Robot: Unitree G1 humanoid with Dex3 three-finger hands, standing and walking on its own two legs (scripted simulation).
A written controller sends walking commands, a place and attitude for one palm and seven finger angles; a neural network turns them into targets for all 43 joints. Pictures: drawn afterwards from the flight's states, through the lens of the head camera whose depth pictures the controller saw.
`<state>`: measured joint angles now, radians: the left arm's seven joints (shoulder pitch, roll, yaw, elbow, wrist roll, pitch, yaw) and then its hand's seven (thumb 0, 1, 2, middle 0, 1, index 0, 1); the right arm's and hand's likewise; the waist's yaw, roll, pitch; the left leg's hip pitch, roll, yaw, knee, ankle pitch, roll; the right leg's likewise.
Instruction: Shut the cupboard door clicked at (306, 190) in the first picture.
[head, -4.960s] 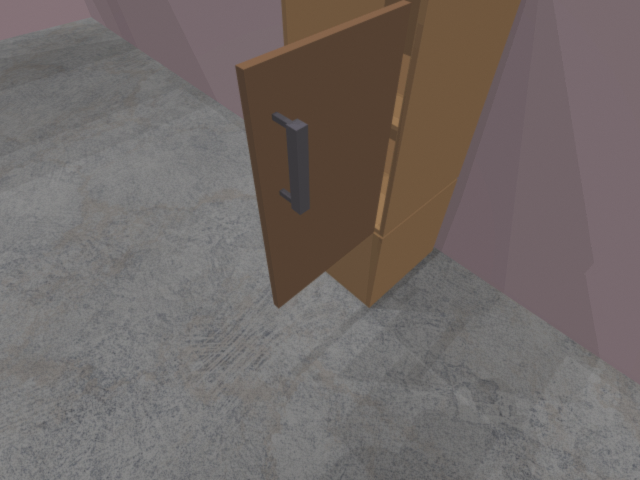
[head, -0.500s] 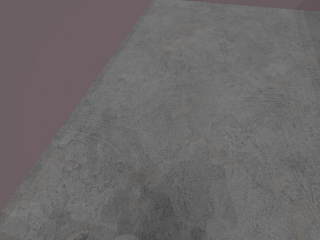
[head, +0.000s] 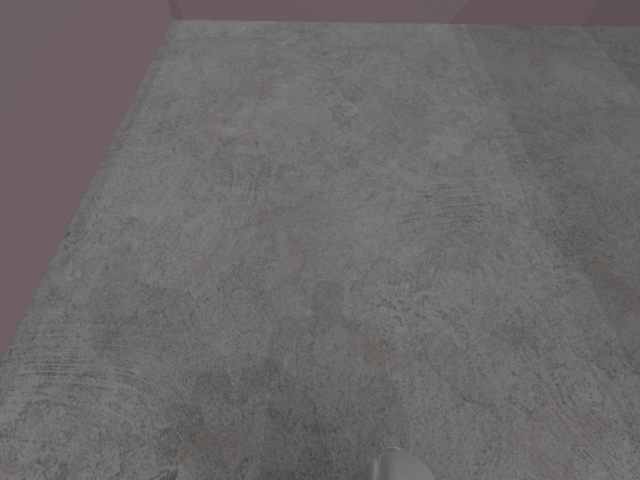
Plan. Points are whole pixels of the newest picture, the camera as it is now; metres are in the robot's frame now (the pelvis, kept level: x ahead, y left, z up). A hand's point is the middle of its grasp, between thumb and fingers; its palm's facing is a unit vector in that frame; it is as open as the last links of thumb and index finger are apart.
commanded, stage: walk around to get in front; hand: left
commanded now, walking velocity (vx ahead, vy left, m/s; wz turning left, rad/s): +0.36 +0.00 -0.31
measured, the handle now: out of the picture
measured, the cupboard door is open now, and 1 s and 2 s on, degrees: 91 91 91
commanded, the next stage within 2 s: walk to a spot facing it in 0.38 s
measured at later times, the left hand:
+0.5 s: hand (254, 388) +0.27 +0.12 -0.18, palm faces -0.01 -0.98 -0.20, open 7.2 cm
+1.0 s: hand (279, 265) +0.50 +0.10 -0.16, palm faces +0.18 -0.94 -0.28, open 7.3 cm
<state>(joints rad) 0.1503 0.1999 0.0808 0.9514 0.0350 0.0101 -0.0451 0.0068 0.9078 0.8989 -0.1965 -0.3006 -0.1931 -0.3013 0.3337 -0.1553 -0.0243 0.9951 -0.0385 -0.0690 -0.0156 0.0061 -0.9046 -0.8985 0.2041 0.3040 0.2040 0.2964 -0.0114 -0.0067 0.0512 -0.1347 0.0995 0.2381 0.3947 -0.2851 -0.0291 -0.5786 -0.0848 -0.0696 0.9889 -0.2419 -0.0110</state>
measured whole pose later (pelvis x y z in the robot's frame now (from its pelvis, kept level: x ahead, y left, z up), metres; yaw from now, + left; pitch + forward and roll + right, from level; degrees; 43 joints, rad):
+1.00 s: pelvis +0.43 -0.11 -0.01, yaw +10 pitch +1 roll +2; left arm 0.15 0.18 0.05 0.93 0.03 -0.02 0.03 0.00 0.92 0.90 -0.20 -0.30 -0.20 -0.30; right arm 0.24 -0.22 -0.08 1.02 -0.02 0.07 0.00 0.01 -0.91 -0.90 0.20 0.30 0.20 0.30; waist -0.03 0.03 0.05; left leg -0.47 0.00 0.00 0.99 -0.49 -0.03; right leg -0.32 -0.09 -0.12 0.62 -0.32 -0.01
